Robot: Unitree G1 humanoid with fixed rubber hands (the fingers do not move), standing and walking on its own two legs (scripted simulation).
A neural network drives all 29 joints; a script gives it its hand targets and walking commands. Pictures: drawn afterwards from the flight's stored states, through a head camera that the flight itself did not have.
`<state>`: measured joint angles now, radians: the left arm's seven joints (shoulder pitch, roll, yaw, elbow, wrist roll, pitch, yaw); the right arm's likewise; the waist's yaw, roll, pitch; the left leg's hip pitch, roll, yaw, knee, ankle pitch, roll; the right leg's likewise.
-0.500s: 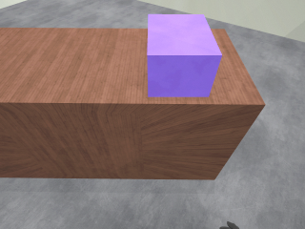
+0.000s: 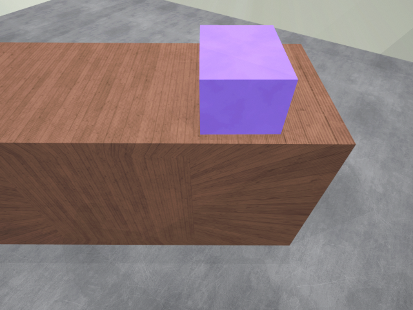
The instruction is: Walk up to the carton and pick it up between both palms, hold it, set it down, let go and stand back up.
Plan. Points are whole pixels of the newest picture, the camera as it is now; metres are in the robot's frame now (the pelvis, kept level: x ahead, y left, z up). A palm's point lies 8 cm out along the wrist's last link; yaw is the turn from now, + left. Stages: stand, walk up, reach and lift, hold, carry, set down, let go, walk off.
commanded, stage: stand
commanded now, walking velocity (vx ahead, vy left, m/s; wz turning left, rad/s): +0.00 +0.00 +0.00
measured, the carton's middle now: (238, 77) +0.75 -0.11 +0.05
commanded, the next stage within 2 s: walk up in 0.50 s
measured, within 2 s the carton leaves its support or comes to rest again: neither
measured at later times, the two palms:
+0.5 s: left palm out of the picture -0.02 +0.21 -0.14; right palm out of the picture -0.02 -0.21 -0.14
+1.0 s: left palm out of the picture +0.12 +0.18 -0.12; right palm out of the picture +0.01 -0.30 -0.14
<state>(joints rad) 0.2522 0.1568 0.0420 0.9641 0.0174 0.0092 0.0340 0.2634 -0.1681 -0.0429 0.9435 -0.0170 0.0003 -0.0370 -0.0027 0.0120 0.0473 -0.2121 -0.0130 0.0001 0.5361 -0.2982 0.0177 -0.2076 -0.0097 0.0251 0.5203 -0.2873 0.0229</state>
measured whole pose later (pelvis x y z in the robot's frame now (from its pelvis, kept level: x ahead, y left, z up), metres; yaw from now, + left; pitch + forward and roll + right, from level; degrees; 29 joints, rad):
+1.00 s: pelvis +0.04 -0.06 -0.01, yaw -4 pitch -1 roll +1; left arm 0.31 0.21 0.05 0.80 0.05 -0.01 -0.04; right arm 0.42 -0.18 -0.08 0.90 -0.06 -0.04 -0.03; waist -0.02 -0.01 0.01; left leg -0.14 0.08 0.04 0.54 -0.38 -0.05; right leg -0.36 -0.06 -0.06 0.63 -0.33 -0.01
